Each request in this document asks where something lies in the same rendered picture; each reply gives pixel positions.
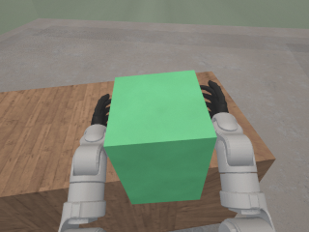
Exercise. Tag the left robot forearm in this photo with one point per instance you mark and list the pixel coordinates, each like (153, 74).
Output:
(87, 180)

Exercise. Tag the robot right upper arm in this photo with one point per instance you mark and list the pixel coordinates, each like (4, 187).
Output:
(244, 224)

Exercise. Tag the carton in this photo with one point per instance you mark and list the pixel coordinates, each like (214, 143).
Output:
(159, 136)

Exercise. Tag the right robot forearm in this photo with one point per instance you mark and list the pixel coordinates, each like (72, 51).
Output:
(240, 189)

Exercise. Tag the robot left hand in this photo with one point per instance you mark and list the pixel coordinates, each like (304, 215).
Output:
(99, 116)

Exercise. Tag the pedestal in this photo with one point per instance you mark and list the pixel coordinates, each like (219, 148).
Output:
(40, 130)

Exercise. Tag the robot right hand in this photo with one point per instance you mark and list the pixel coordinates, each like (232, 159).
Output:
(217, 102)

